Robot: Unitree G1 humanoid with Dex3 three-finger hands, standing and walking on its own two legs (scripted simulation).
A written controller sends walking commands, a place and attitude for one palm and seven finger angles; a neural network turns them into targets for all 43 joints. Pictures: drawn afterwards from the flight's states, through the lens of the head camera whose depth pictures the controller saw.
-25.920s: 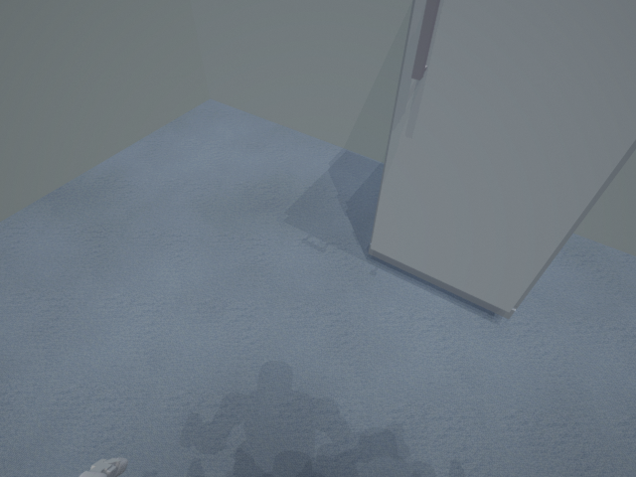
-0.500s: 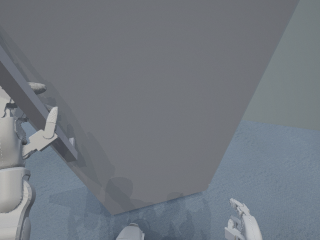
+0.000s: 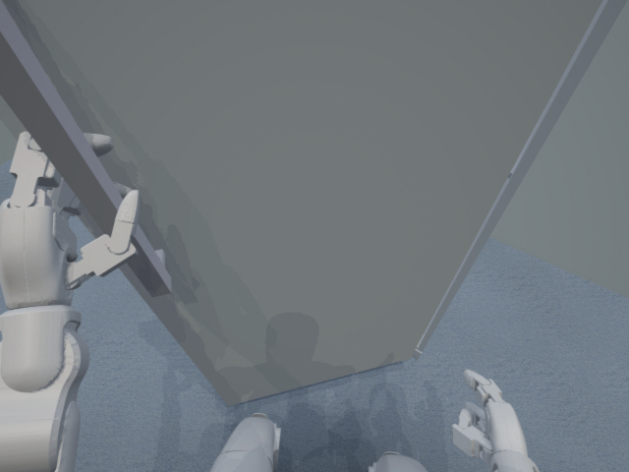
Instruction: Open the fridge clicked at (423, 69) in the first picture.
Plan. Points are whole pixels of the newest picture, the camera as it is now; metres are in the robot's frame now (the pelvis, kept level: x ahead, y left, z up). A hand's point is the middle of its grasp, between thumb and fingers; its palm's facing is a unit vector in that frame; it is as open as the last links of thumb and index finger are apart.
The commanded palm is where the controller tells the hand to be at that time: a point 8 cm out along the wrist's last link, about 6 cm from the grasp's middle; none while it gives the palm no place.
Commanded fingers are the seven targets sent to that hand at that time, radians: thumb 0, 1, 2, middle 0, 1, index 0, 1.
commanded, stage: walk backward, drawing the door open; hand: left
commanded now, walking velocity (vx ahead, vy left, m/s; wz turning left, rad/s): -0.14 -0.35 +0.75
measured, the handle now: (102, 181) +0.33 +0.21 +0.23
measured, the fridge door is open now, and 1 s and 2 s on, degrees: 48 69 67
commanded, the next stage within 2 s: stop walking and hold the door back in 0.46 s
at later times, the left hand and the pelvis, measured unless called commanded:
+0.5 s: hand (183, 391) +0.15 +0.10 +0.21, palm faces +0.59 -0.77 -0.24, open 7.7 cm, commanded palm +0.09 +0.12 +0.21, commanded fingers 0.00 0.90 0.90 -0.45 -1.40 -0.45 -1.40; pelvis -0.03 -0.17 +0.00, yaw +23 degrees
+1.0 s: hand (212, 402) +0.15 +0.08 +0.21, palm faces +0.73 -0.64 -0.23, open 6.2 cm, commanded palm +0.09 +0.13 +0.19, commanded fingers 0.00 0.90 0.90 -0.45 -1.40 -0.45 -1.40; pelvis -0.06 -0.30 +0.01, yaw +38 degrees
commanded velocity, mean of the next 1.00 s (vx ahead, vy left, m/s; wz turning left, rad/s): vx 0.01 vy -0.07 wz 0.40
